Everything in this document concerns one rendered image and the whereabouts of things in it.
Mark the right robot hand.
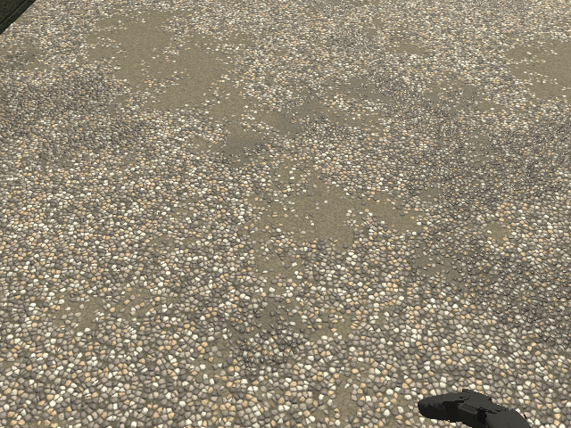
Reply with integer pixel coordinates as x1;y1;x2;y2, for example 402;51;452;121
418;389;532;428

